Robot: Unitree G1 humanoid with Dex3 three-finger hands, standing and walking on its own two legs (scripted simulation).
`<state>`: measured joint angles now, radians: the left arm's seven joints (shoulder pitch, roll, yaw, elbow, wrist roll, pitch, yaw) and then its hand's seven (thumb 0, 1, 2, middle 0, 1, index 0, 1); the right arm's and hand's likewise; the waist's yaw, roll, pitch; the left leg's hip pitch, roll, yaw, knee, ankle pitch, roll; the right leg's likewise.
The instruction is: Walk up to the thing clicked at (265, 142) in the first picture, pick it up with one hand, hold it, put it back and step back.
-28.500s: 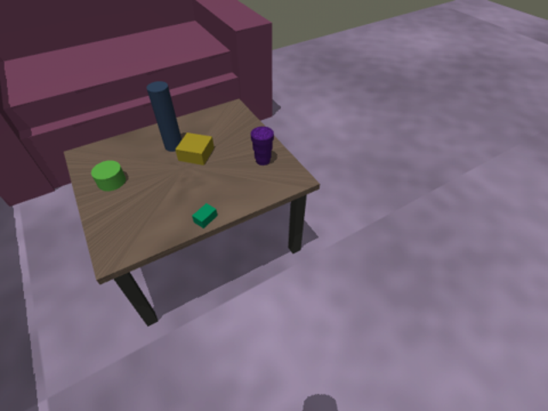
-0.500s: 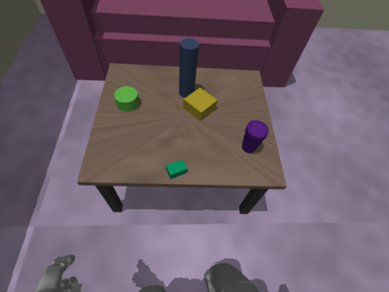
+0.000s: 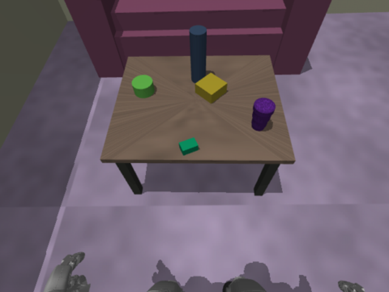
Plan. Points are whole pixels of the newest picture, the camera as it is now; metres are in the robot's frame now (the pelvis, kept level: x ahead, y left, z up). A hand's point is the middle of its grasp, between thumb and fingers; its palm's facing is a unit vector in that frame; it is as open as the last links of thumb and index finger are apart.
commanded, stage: step back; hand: right
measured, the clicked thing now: (261, 116) +0.74 -0.24 -0.27
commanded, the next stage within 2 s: none
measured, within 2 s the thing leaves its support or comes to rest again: neither
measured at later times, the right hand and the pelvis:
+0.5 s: hand out of the picture -0.02 -0.29 -0.15, palm faces +0.03 +0.92 -0.40, open 7.4 cm; pelvis -0.16 -0.02 -0.01, yaw -3 degrees
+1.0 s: hand out of the picture -0.22 -0.28 -0.13, palm faces -0.07 +0.90 -0.43, open 7.4 cm; pelvis -0.31 -0.02 +0.01, yaw +1 degrees
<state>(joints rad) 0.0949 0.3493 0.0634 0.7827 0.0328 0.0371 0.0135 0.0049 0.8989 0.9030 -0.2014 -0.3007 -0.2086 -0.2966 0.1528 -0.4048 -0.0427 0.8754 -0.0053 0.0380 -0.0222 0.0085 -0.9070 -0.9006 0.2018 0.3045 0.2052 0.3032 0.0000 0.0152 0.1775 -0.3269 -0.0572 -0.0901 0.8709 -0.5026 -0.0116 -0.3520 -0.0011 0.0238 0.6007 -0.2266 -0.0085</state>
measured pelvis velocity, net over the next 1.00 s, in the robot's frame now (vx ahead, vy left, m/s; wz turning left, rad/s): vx -0.31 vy -0.02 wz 0.01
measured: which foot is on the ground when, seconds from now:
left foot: up 0.00-0.02, down 0.04-0.48, up 0.50-0.78, down 0.80-1.00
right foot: down 0.00-0.08, up 0.10-0.42, down 0.44-0.82, up 0.84-1.00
